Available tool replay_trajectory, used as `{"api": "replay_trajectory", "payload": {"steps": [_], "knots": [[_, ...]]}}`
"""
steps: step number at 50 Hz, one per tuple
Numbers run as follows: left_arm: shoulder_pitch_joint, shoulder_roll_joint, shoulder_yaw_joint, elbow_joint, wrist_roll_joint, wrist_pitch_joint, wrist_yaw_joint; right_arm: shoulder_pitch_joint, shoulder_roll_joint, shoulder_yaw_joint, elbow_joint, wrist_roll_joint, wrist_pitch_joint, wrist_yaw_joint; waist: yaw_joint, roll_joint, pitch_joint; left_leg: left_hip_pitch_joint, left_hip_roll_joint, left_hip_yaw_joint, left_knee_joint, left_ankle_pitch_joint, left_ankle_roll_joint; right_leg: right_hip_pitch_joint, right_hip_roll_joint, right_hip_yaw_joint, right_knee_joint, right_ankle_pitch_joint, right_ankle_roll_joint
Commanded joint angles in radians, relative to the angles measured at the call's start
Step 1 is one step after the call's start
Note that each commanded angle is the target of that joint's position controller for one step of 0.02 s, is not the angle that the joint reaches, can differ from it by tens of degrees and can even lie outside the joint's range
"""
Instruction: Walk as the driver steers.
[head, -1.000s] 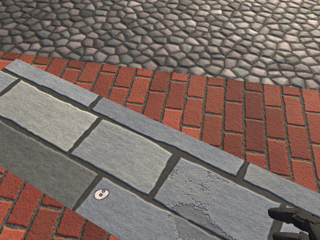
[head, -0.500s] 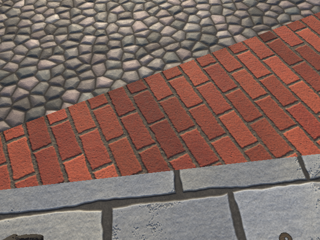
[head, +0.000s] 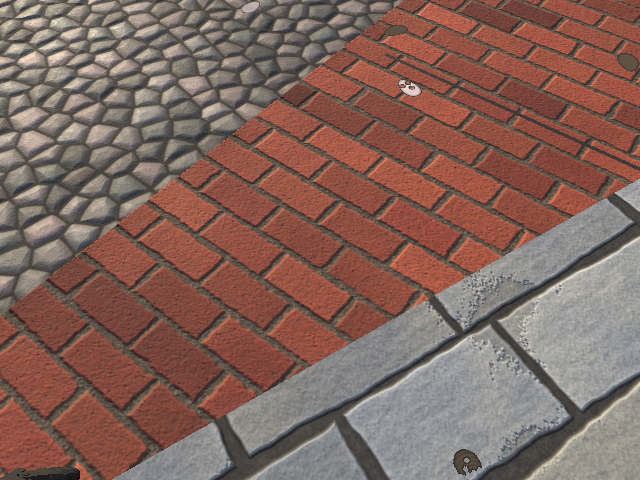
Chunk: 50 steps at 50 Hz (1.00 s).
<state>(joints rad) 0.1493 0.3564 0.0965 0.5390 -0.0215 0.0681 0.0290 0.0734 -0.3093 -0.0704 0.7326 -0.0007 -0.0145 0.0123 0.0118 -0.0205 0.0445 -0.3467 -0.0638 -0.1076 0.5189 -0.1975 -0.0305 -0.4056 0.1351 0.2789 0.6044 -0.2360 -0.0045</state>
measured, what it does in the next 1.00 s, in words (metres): walks ahead, turning left: right foot, then left foot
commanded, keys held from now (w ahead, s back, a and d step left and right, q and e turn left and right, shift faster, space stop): shift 0.04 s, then w+q+shift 0.76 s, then q+shift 0.20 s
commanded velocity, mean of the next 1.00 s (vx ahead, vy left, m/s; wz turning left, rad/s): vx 0.66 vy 0.00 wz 0.52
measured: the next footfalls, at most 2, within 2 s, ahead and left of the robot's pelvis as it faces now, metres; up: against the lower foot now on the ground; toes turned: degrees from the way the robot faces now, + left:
right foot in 0.34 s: +0.06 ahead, -0.14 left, +0.00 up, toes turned +5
left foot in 0.78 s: +0.42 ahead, +0.22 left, +0.00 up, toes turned +29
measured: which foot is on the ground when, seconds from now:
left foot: down 0.00-0.34, up 0.36-0.76, down 0.78-1.00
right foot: up 0.00-0.32, down 0.34-0.78, up 0.80-1.00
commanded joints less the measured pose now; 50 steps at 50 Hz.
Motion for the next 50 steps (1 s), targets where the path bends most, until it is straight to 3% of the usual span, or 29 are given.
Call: {"api": "replay_trajectory", "payload": {"steps": [1, 2, 3, 5, 9, 13, 15, 16, 17, 18, 19, 20, 22, 28, 32, 34, 36, 37, 38, 39, 40, 41, 42, 43, 44, 45, 46, 48, 50], "knots": [[0.043, 0.080, 0.022, -0.091, 0.006, -0.021, -0.001, 0.047, -0.225, -0.057, -0.052, -0.051, 0.001, -0.009, 0.034, 0.307, -0.126, 0.184, 0.416, -0.481, -0.277, 0.100, 0.242, -0.189, 0.030, -0.066, 0.317, -0.393, -0.008], [0.075, 0.157, 0.042, -0.062, 0.019, -0.032, -0.001, -0.015, -0.175, -0.045, -0.085, -0.050, -0.006, -0.013, 0.046, 0.249, -0.097, 0.149, 0.443, -0.480, -0.270, 0.092, 0.290, -0.198, -0.050, -0.061, 0.490, -0.350, 0.020], [0.072, 0.169, 0.045, -0.030, 0.016, -0.032, -0.001, -0.016, -0.121, -0.031, -0.089, -0.030, -0.007, -0.021, 0.030, 0.164, -0.102, 0.148, 0.371, -0.384, -0.276, -0.134, 0.254, -0.202, -0.072, -0.078, 0.527, -0.252, 0.027], [0.092, 0.071, 0.009, -0.002, 0.034, -0.039, -0.005, 0.060, -0.114, -0.020, -0.057, 0.010, -0.013, -0.021, -0.001, 0.163, -0.101, 0.211, 0.291, -0.361, -0.315, -0.441, 0.206, -0.255, -0.076, -0.116, 0.563, -0.168, 0.050], [-0.056, 0.031, -0.020, -0.036, 0.029, -0.104, -0.022, 0.194, -0.138, -0.019, -0.035, 0.021, -0.018, -0.028, -0.066, 0.158, -0.024, 0.182, 0.243, -0.341, -0.373, -0.379, 0.222, -0.203, -0.125, -0.244, 0.325, -0.114, 0.055], [-0.034, 0.000, -0.027, -0.014, 0.003, -0.159, -0.025, 0.200, -0.162, -0.028, -0.052, 0.032, -0.015, -0.037, -0.021, 0.231, -0.022, 0.052, 0.180, -0.307, -0.338, -0.282, 0.219, 0.111, -0.063, -0.265, -0.058, -0.165, 0.053], [0.026, 0.007, -0.019, 0.018, -0.014, -0.174, -0.023, 0.172, -0.139, -0.021, -0.076, 0.040, -0.007, -0.036, 0.027, 0.184, -0.012, -0.033, 0.153, -0.321, -0.277, -0.266, 0.199, 0.276, -0.084, -0.268, -0.290, 0.039, 0.025], [0.083, 0.031, -0.010, 0.043, -0.018, -0.174, -0.017, 0.158, -0.111, -0.014, -0.093, 0.042, -0.008, -0.033, 0.051, 0.154, -0.036, -0.135, 0.122, -0.299, -0.221, -0.257, 0.164, 0.433, -0.128, -0.263, -0.323, 0.090, 0.010], [0.219, 0.064, 0.003, 0.077, -0.018, -0.172, -0.006, 0.119, -0.053, 0.001, -0.119, 0.043, -0.021, -0.026, 0.114, 0.095, -0.101, -0.338, 0.077, -0.236, -0.041, -0.295, 0.103, 0.680, -0.250, -0.181, -0.290, 0.050, -0.017], [0.316, 0.082, -0.003, 0.083, 0.004, -0.163, 0.000, 0.150, 0.056, 0.032, -0.136, 0.033, -0.039, -0.013, 0.123, -0.073, -0.196, -0.468, 0.012, -0.120, 0.291, -0.342, 0.064, 0.808, -0.449, 0.018, -0.250, -0.090, -0.050], [0.270, 0.171, 0.029, 0.093, 0.028, -0.155, -0.013, 0.127, 0.009, 0.024, -0.206, 0.071, -0.060, -0.009, 0.087, -0.263, -0.131, -0.689, 0.090, -0.050, 0.424, -0.288, 0.054, 0.696, -0.628, 0.287, -0.344, -0.419, -0.176], [0.215, 0.106, 0.015, 0.078, 0.025, -0.166, -0.015, 0.098, -0.049, 0.015, -0.195, 0.072, -0.061, -0.008, 0.089, -0.180, -0.062, -0.741, 0.149, -0.035, 0.559, -0.217, 0.043, 0.657, -0.579, 0.266, -0.381, -0.490, -0.180], [0.188, 0.041, -0.009, 0.084, 0.027, -0.173, -0.016, 0.131, -0.058, 0.004, -0.160, 0.044, -0.044, 0.002, 0.060, -0.122, -0.019, -0.761, 0.169, -0.015, 0.706, -0.106, 0.038, 0.601, -0.495, 0.087, -0.393, -0.322, -0.134], [0.163, 0.018, -0.021, 0.149, 0.044, -0.183, -0.016, 0.065, -0.026, 0.014, -0.181, 0.041, -0.017, 0.021, 0.020, -0.075, 0.113, -0.651, 0.190, 0.039, 0.717, 0.146, 0.005, 0.360, -0.378, -0.319, -0.495, 0.051, -0.102], [0.208, 0.056, -0.012, 0.197, 0.031, -0.179, -0.016, -0.073, 0.003, 0.033, -0.218, 0.041, -0.024, 0.057, 0.054, -0.020, 0.168, -0.502, 0.182, 0.158, 0.421, 0.237, 0.070, 0.366, -0.371, -0.470, -0.542, 0.179, -0.074], [0.206, 0.111, -0.001, 0.210, 0.030, -0.167, -0.017, -0.093, -0.005, 0.031, -0.230, 0.047, -0.029, 0.071, 0.030, -0.038, 0.148, -0.372, 0.122, 0.240, 0.310, 0.185, 0.127, 0.424, -0.383, -0.525, -0.483, 0.604, -0.066], [0.207, 0.178, 0.014, 0.215, 0.028, -0.143, -0.013, -0.012, -0.068, 0.003, -0.230, 0.059, -0.022, 0.067, -0.056, -0.136, 0.041, -0.230, 0.030, 0.307, 0.317, 0.057, 0.173, 0.534, -0.413, -0.539, -0.278, 1.224, -0.063], [0.184, 0.206, 0.021, 0.205, 0.025, -0.132, -0.013, 0.136, -0.126, -0.025, -0.202, 0.065, -0.013, 0.064, -0.144, -0.172, -0.050, -0.047, -0.010, 0.315, 0.323, -0.011, 0.199, 0.515, -0.426, -0.541, -0.074, 1.381, -0.066], [0.150, 0.216, 0.024, 0.184, 0.014, -0.134, -0.014, 0.372, -0.215, -0.071, -0.139, 0.061, 0.000, 0.055, -0.262, -0.152, -0.172, 0.306, -0.039, 0.279, 0.250, 0.015, 0.244, 0.370, -0.410, -0.526, 0.197, 1.351, -0.057], [0.175, 0.134, 0.000, 0.176, 0.018, -0.155, -0.011, 0.500, -0.266, -0.095, -0.074, 0.064, 0.020, 0.034, -0.274, -0.007, -0.195, 0.647, 0.007, 0.111, 0.203, 0.010, 0.266, 0.049, -0.306, -0.492, 0.557, 0.603, -0.009], [0.283, -0.037, -0.055, 0.089, 0.023, -0.199, -0.025, 0.393, -0.349, -0.095, -0.112, 0.052, 0.006, 0.026, -0.076, 0.363, -0.306, 0.889, 0.268, -0.531, -0.008, -0.327, 0.490, -0.370, -0.091, -0.345, 0.993, -0.309, 0.038], [0.152, 0.066, -0.050, 0.055, 0.002, -0.248, -0.028, 0.416, -0.257, -0.072, -0.153, 0.026, -0.018, 0.030, -0.172, 0.189, -0.453, 0.869, 0.333, -0.800, -0.217, -0.519, 0.474, -0.413, -0.111, -0.112, 0.996, -0.232, -0.004], [0.018, 0.101, -0.040, 0.009, -0.033, -0.261, -0.022, 0.400, -0.223, -0.061, -0.145, 0.005, -0.040, 0.031, -0.164, 0.106, -0.265, 0.704, 0.326, -0.743, -0.278, -0.347, 0.409, -0.437, -0.134, -0.124, 0.940, -0.179, -0.023], [0.015, 0.078, -0.046, 0.007, -0.021, -0.262, -0.013, 0.325, -0.218, -0.056, -0.145, 0.003, -0.057, 0.035, -0.078, -0.033, -0.130, 0.494, 0.300, -0.629, -0.263, -0.095, 0.384, -0.388, -0.169, -0.131, 0.840, -0.142, -0.021], [0.049, 0.075, -0.043, 0.032, 0.009, -0.250, -0.009, 0.236, -0.193, -0.050, -0.161, 0.002, -0.065, 0.033, -0.015, -0.055, -0.090, 0.339, 0.256, -0.497, -0.229, 0.128, 0.373, -0.302, -0.201, -0.129, 0.769, -0.132, -0.004], [0.102, 0.090, -0.035, 0.052, 0.019, -0.229, -0.014, 0.175, -0.180, -0.046, -0.182, -0.010, -0.065, 0.026, 0.034, -0.018, -0.065, 0.213, 0.220, -0.401, -0.229, 0.294, 0.371, -0.219, -0.220, -0.125, 0.734, -0.131, 0.014], [0.116, 0.105, -0.027, 0.064, 0.028, -0.206, -0.017, 0.140, -0.158, -0.040, -0.187, -0.004, -0.060, 0.019, 0.054, 0.000, -0.037, 0.130, 0.192, -0.331, -0.245, 0.398, 0.360, -0.181, -0.232, -0.138, 0.672, -0.131, 0.035], [0.065, 0.083, -0.032, 0.046, 0.054, -0.183, -0.015, 0.118, -0.152, -0.035, -0.177, 0.016, -0.057, -0.003, 0.055, -0.003, 0.007, -0.031, 0.112, -0.198, -0.244, 0.590, 0.322, -0.110, -0.209, -0.206, 0.486, -0.057, 0.072], [-0.022, 0.023, -0.049, 0.017, 0.069, -0.177, -0.012, 0.139, -0.169, -0.042, -0.146, 0.022, -0.035, -0.031, 0.033, 0.018, -0.006, -0.092, 0.029, -0.115, -0.176, 0.713, 0.272, -0.063, -0.129, -0.264, 0.294, 0.092, 0.093]]}}
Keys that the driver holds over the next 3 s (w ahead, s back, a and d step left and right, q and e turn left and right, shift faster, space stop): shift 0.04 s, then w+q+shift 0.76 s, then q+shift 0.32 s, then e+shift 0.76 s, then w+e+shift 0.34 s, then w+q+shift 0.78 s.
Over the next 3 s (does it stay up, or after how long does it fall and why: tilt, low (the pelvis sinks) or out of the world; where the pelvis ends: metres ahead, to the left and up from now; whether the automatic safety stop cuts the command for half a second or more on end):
stays up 1.39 0.26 -0.03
